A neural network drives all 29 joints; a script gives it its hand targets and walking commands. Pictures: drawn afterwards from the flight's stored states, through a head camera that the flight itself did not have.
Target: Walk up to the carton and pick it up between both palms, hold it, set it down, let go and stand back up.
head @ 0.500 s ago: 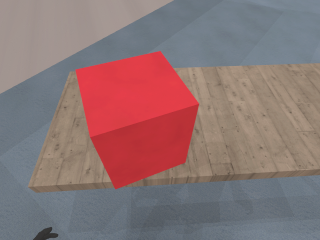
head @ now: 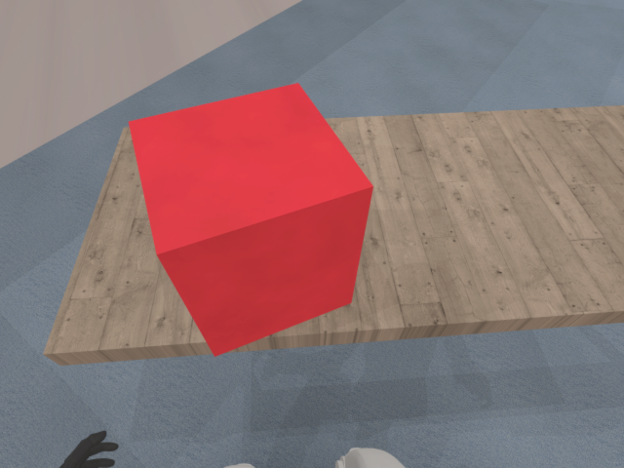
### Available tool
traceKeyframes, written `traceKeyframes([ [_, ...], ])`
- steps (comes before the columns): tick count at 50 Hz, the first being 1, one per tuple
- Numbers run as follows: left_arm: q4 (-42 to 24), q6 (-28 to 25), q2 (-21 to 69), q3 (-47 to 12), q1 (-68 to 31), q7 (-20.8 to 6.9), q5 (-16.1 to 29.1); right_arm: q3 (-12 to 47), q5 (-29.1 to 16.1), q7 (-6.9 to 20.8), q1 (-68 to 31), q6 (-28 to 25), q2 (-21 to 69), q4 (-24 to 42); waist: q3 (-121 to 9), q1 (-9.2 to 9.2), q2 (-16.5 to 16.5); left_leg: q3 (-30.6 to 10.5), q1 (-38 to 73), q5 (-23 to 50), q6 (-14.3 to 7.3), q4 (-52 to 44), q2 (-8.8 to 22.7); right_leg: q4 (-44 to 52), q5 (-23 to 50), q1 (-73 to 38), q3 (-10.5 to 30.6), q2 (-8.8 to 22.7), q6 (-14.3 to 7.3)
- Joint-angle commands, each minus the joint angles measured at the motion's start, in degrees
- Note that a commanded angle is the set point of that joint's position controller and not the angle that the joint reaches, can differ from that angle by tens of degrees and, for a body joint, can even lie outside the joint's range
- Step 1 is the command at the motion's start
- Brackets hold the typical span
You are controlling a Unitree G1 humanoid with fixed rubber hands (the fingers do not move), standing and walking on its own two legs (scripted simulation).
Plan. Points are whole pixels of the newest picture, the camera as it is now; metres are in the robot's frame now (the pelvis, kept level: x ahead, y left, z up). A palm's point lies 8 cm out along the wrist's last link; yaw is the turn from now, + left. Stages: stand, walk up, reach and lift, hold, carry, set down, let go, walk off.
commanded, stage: walk up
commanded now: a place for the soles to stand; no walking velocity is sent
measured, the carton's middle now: (255, 224) +0.41 +0.08 +0.07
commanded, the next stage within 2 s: none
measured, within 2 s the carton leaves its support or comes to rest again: neither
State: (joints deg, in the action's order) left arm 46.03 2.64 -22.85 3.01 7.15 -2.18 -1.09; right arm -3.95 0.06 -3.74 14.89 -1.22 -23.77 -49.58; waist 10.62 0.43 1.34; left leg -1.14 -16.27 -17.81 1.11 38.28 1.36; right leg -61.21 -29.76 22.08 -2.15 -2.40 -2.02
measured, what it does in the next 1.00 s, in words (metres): steps on the spot: left foot, then right foot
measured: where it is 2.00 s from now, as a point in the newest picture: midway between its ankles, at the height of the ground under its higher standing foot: outside the picture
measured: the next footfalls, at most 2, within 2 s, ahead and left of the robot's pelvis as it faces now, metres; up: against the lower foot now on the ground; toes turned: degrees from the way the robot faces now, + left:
left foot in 0.60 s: +0.04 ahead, +0.14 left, +0.00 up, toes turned -1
right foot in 0.92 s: +0.02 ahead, -0.09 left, +0.00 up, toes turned +1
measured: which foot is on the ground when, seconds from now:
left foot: down 0.00-0.08, up 0.10-0.58, down 0.60-0.94, up 0.96-1.00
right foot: down 0.00-0.62, up 0.64-0.90, down 0.92-1.00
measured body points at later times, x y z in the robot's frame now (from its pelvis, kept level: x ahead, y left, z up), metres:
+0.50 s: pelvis -0.02 -0.01 +0.02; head +0.02 -0.03 +0.47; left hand +0.08 +0.31 -0.07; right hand +0.06 -0.34 -0.11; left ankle -0.04 +0.14 -0.67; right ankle +0.01 -0.07 -0.72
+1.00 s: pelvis -0.02 -0.02 +0.01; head +0.01 -0.02 +0.46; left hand +0.06 +0.30 -0.09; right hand +0.07 -0.34 -0.11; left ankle +0.00 +0.14 -0.71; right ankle -0.03 -0.07 -0.72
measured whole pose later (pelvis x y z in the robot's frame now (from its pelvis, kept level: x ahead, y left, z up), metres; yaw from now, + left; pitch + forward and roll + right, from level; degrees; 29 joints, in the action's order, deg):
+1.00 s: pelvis -0.02 -0.02 +0.01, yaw +3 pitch -4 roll +2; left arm 46.1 1.6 -22.1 3.0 11.4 -1.1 -1.7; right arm -4.0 0.1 -3.2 14.4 -1.1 -23.1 -50.3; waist 7.3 -1.2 0.6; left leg -3.2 -17.2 -21.4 -0.1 40.4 -0.6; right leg -37.0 -20.3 12.8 -4.5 -1.9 -4.7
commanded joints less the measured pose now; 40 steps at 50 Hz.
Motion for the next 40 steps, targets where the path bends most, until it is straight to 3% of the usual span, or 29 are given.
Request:
traceKeyframes([
  [1,-2.8,-0.3,-9.4,4.7,5.9,0.4,1.0,-2.3,1.6,-0.3,-5.2,-0.3,-16.1,6.5,-5.8,-3.39,-17.8,-15.1,-8.8,22.8,-11.3,-6.3,11.2,22.9,1.1,-11.0,8.8,5.2,1.6],
  [2,-1.2,-0.9,-10.4,5.1,9.7,1.3,0.4,-1.6,1.1,-0.1,-7.2,0.2,-14.6,6.2,-9.1,-5.65,-11.6,-14.7,-12.2,14.9,-9.4,-0.6,10.0,31.7,10.7,-18.6,10.9,5.7,1.9],
  [3,-1.1,-1.7,-12.9,5.2,8.9,1.9,-0.7,-0.1,0.0,0.1,-3.9,0.9,-10.6,6.4,-8.5,-4.88,1.2,-9.2,-15.4,0.6,-5.8,9.3,2.1,43.7,6.9,-19.5,17.0,9.7,2.1],
  [4,-2.8,-1.9,-16.7,5.5,2.8,2.2,-1.3,0.1,-0.1,0.0,-0.3,1.5,-7.6,4.9,-3.3,-1.56,10.4,-5.4,-20.1,-13.8,-2.5,18.2,-5.7,49.9,6.7,-11.7,29.0,20.3,1.1],
  [5,-4.8,-2.4,-17.1,5.5,-1.7,2.1,-0.5,-1.1,0.6,-0.8,-0.9,2.1,-12.8,4.1,-3.7,-0.69,3.7,-9.1,-14.2,-15.7,-3.0,21.2,-3.6,51.5,1.4,-2.8,30.3,24.1,0.3],
  [6,-5.2,-2.5,-17.4,5.9,-2.6,2.1,-0.3,-2.2,0.0,-0.8,-0.9,2.2,-14.4,3.0,-0.6,-0.56,2.7,-8.4,-13.5,-15.0,-3.1,23.1,-3.9,53.4,0.1,-0.2,29.4,23.7,3.1],
  [7,-4.6,-3.0,-15.2,5.4,-3.6,2.5,0.1,-1.7,-0.7,0.1,-0.3,2.4,-13.7,1.9,1.7,-0.65,1.3,-9.0,-13.2,-9.2,-2.7,21.9,-3.4,52.6,4.5,-2.2,23.7,18.7,7.6],
  [9,-4.8,-2.9,-12.0,5.1,-3.1,2.7,-0.7,-1.6,-0.6,0.9,3.4,2.4,-12.5,-0.8,-2.4,-0.33,4.4,-6.7,-11.7,-5.7,-1.8,18.1,-1.5,50.0,9.4,-11.5,15.2,13.4,9.4],
  [10,-4.3,-3.1,-11.9,5.0,-0.7,2.7,-0.5,-1.7,-0.3,1.1,5.3,2.0,-11.9,-1.9,-4.3,-0.65,5.2,-8.3,-10.1,-4.4,-1.8,16.4,-2.5,48.9,16.8,-15.6,14.4,13.0,12.4],
  [11,-3.7,-3.5,-10.7,4.5,1.8,3.0,-0.5,-1.1,-0.3,1.1,3.1,2.0,-11.7,-1.0,-6.7,-1.18,-0.6,-9.4,-9.3,-3.9,-0.8,16.2,-1.7,45.8,24.2,-19.0,14.3,14.2,8.8],
  [13,-3.6,-3.8,-10.2,4.6,4.7,3.1,-0.4,-0.9,-0.6,1.0,4.0,2.0,-10.3,-0.8,-13.2,-1.48,3.3,-7.2,-9.9,-4.3,-0.7,13.7,-1.4,41.6,33.8,-28.9,10.4,13.5,6.0],
  [14,-3.0,-3.9,-8.4,4.0,5.1,3.4,-0.2,-0.5,-0.4,0.9,2.2,1.9,-10.1,-0.9,-13.6,-2.22,1.8,-7.8,-11.5,-5.3,-0.5,12.2,-0.7,40.3,38.7,-30.2,10.8,14.4,4.7],
  [16,-3.6,-3.5,-9.0,3.9,4.6,3.4,-0.1,-0.8,-0.4,0.9,2.4,1.8,-10.0,-0.5,-13.1,-2.29,4.7,-4.8,-11.8,-5.6,-0.4,10.9,-1.6,39.1,43.1,-29.3,8.6,13.2,2.5],
  [18,-3.5,-3.6,-9.2,3.9,5.6,3.4,-0.1,-0.9,-0.3,0.5,1.3,2.0,-10.4,0.0,-11.0,-2.34,1.8,-5.1,-7.1,-5.9,-1.2,12.6,-1.2,40.7,39.4,-20.4,10.0,15.2,0.6],
  [20,-4.3,-3.3,-9.2,3.7,4.8,3.0,-0.3,-1.1,-0.4,0.7,2.4,1.9,-10.6,-0.5,-10.4,-2.38,4.9,-4.4,-9.1,-5.1,-1.4,13.3,-1.2,43.2,29.5,-20.8,10.7,15.2,1.3],
  [23,-4.4,-3.1,-11.3,4.2,2.5,2.4,-1.3,-1.3,0.1,0.8,2.0,1.6,-10.4,0.1,-9.9,-2.17,5.2,-3.1,-5.8,-8.1,-1.3,9.1,-0.4,45.1,12.6,-16.5,12.2,15.9,-5.0],
  [27,-4.7,-2.2,-10.5,3.8,-1.6,1.0,-0.9,-1.0,0.5,1.1,4.1,-0.3,-9.4,-0.6,-9.6,0.22,5.5,0.4,2.9,-0.2,-2.6,-5.8,0.7,39.2,8.5,-8.8,8.4,14.8,-8.9],
  [28,-4.8,-1.8,-10.9,4.0,-2.0,0.7,-0.7,-1.6,1.2,1.2,7.0,-0.8,-9.5,-0.7,-12.4,1.67,2.7,1.3,6.4,3.2,-3.8,-9.1,0.4,36.2,9.1,-8.0,7.9,14.4,-7.7],
  [29,-5.3,-1.6,-9.5,3.7,-0.7,1.0,-0.8,-1.8,1.9,1.0,6.8,-1.4,-10.1,0.0,-12.2,1.53,3.7,-1.7,6.8,5.8,-4.4,-12.4,0.5,30.7,11.8,-7.9,5.4,12.3,-6.0],
  [30,-5.4,-1.4,-6.8,3.0,0.5,0.7,0.0,-2.4,2.7,0.6,7.3,-1.8,-13.7,0.0,-12.5,1.3,-3.3,-14.6,4.8,6.4,-6.2,-16.1,6.2,23.1,13.6,-5.5,3.4,8.6,-2.7],
  [31,-4.4,-1.2,-6.6,3.2,1.4,0.9,0.4,-2.5,3.0,0.4,2.8,-2.3,-16.5,2.4,-10.9,-1.09,-10.9,-28.9,4.6,9.1,-9.5,-19.7,14.1,17.8,2.8,1.1,2.2,3.7,0.2],
  [32,-3.5,-0.2,-8.9,3.4,2.8,1.2,0.0,-3.1,2.8,0.4,-1.3,-2.1,-18.9,3.1,-9.3,-1.22,-10.2,-35.8,-2.7,-3.1,-14.9,-22.7,18.5,7.6,-4.1,0.9,6.6,1.6,1.2],
  [33,-2.7,0.3,-10.7,4.3,4.1,1.0,-0.5,-3.7,2.3,0.4,-2.1,-2.2,-19.5,4.1,-8.2,-0.97,-8.3,-35.2,-6.4,-9.0,-15.0,-23.0,17.6,4.2,-3.0,-0.9,9.2,2.5,0.9],
  [34,-3.4,0.3,-10.9,4.7,3.4,0.6,-0.5,-3.0,2.2,0.0,-2.5,-2.0,-17.2,4.2,-5.0,-1.7,-4.0,-31.8,-6.3,-6.5,-14.9,-21.0,15.3,2.3,-1.2,1.4,9.2,2.6,1.0],
  [35,-3.2,0.0,-9.4,4.1,2.1,0.8,0.2,-2.1,1.7,0.0,-1.8,-2.2,-15.3,3.8,-4.3,-1.84,-5.1,-24.7,-4.2,3.8,-13.0,-17.6,11.1,4.3,-1.1,3.1,8.5,2.8,0.6],
  [36,-2.5,0.1,-9.2,4.2,2.5,0.7,-0.5,-2.7,1.7,0.0,-0.8,-2.1,-14.1,3.6,-6.1,-0.87,-5.8,-23.6,-1.6,5.4,-13.1,-16.6,10.5,3.3,0.2,3.9,8.5,3.3,0.7],
  [37,-2.6,-0.3,-8.3,3.9,3.1,0.6,-0.1,-2.3,2.2,0.6,0.0,-2.1,-14.0,3.2,-8.4,-0.58,-10.1,-23.8,-0.4,4.9,-12.5,-15.8,9.1,7.1,-2.6,1.1,7.7,2.8,1.4],
  [38,-3.6,-0.2,-9.6,3.9,2.7,0.5,-0.8,-2.5,2.1,0.4,1.6,-2.0,-13.8,2.6,-8.0,-0.05,-8.2,-25.5,4.2,5.1,-12.0,-15.2,8.5,7.2,-2.5,4.2,8.3,2.2,1.6],
  [40,-3.1,-0.7,-9.5,3.3,2.2,0.7,-0.6,-2.3,2.0,0.5,1.5,-2.0,-14.6,3.3,-8.4,0.23,-10.2,-26.2,3.6,4.2,-12.3,-14.3,9.6,12.5,-5.8,1.9,7.9,2.5,1.5],
])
